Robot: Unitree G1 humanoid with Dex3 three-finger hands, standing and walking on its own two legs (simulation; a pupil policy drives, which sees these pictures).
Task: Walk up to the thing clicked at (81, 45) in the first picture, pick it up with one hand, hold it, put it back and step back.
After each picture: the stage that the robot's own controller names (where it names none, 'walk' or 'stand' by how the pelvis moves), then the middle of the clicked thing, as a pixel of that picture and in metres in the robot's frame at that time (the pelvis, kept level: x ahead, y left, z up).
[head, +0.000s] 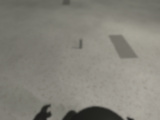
stand; (80, 43) +1.51 +0.24 -0.65
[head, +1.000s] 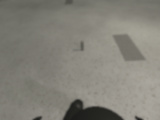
walk; (82, 45) +1.38 +0.29 -0.65
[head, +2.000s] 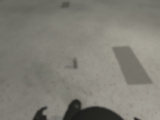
walk; (75, 63) +0.89 +0.32 -0.65
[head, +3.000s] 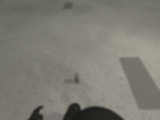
walk; (76, 78) +0.59 +0.23 -0.63
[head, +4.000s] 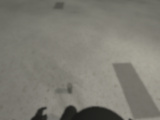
stand; (69, 88) +0.43 +0.22 -0.64
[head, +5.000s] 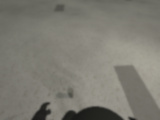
stand; (70, 93) +0.38 +0.21 -0.65
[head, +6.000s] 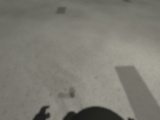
stand; (72, 93) +0.40 +0.21 -0.66
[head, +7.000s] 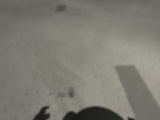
stand; (71, 92) +0.39 +0.21 -0.66
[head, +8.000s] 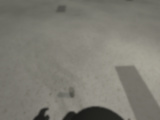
stand; (72, 92) +0.40 +0.21 -0.66
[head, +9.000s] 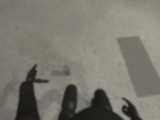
go down; (67, 71) +0.43 +0.22 -0.48
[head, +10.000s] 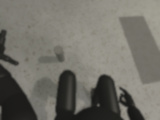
go down; (60, 55) +0.46 +0.27 -0.27
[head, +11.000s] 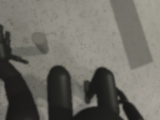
close in; (42, 45) +0.45 +0.30 -0.19
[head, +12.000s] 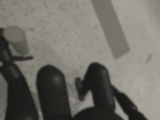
close; (20, 44) +0.43 +0.32 -0.15
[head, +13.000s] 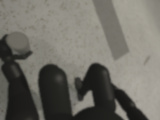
lift; (22, 47) +0.40 +0.32 -0.16
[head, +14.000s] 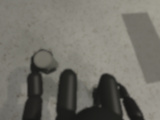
lift; (49, 62) +0.32 +0.27 -0.02
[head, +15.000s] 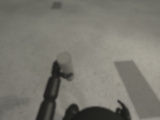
hold; (67, 69) +0.32 +0.15 +0.09
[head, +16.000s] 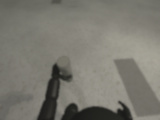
hold; (66, 71) +0.32 +0.17 +0.04
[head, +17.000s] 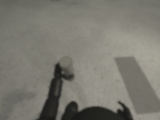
crouch; (68, 70) +0.33 +0.15 +0.02
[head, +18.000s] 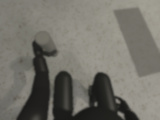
crouch; (49, 47) +0.46 +0.25 -0.05
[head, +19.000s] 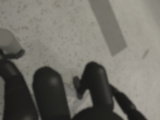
lower; (12, 47) +0.42 +0.33 -0.16
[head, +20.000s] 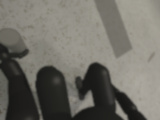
lower; (17, 46) +0.41 +0.33 -0.15
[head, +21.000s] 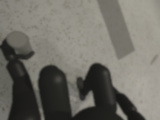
lower; (24, 48) +0.40 +0.32 -0.16
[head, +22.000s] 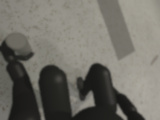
lower; (23, 49) +0.40 +0.32 -0.16
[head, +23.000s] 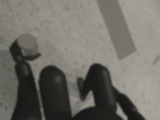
open; (31, 49) +0.41 +0.29 -0.16
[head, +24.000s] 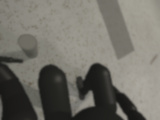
rise; (30, 49) +0.40 +0.29 -0.16
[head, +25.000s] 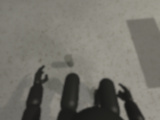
walk; (69, 61) +0.44 +0.22 -0.35
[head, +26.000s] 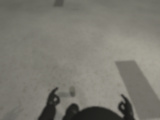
stand; (72, 92) +0.37 +0.18 -0.59
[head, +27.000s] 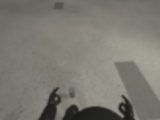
stand; (72, 93) +0.37 +0.19 -0.60
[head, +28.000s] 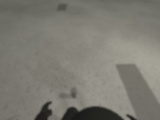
stand; (73, 93) +0.38 +0.18 -0.63
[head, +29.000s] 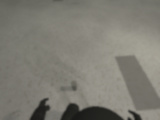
walk; (74, 86) +0.41 +0.18 -0.64
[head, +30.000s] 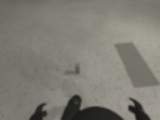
walk; (77, 69) +0.65 +0.20 -0.62
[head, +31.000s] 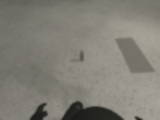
stand; (82, 56) +0.98 +0.21 -0.63
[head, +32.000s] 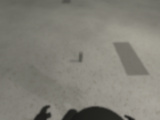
stand; (80, 57) +1.03 +0.18 -0.65
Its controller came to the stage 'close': yes
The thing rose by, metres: 0.68
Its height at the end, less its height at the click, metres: +0.00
